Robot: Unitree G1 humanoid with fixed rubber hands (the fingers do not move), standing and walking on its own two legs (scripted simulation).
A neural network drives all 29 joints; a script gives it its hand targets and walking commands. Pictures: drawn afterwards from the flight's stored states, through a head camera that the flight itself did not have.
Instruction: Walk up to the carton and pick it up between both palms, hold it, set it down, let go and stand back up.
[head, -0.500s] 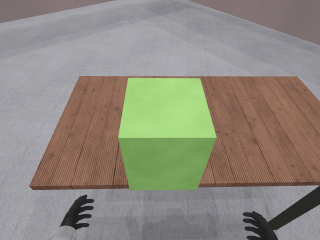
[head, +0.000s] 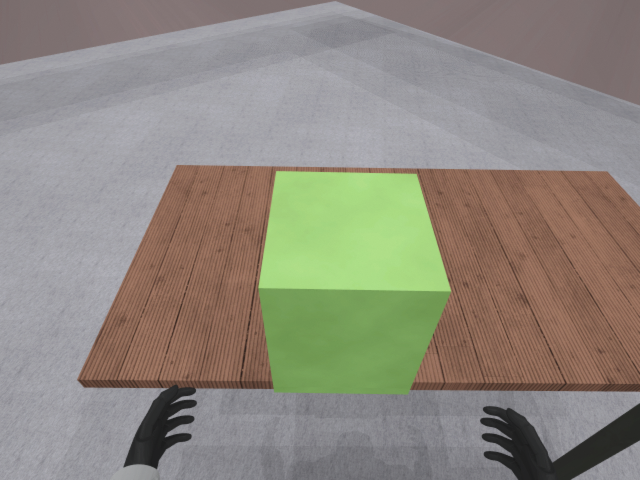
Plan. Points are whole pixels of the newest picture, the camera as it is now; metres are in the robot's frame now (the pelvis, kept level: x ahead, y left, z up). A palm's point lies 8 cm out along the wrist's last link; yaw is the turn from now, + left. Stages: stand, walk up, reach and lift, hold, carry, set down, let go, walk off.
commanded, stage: reach and lift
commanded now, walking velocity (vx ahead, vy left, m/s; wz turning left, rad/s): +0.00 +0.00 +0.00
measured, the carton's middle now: (343, 285) +0.39 +0.00 +0.03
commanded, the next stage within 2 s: none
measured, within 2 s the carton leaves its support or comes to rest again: neither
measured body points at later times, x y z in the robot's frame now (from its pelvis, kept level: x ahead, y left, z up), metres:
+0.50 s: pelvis +0.01 +0.00 +0.00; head -0.01 +0.01 +0.45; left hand +0.20 +0.22 +0.01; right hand +0.22 -0.20 +0.02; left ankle -0.02 +0.13 -0.75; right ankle +0.01 -0.14 -0.75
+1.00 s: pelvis +0.00 -0.01 +0.00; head +0.00 -0.01 +0.45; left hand +0.26 +0.22 +0.09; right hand +0.28 -0.20 +0.08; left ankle -0.02 +0.13 -0.75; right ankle +0.01 -0.14 -0.75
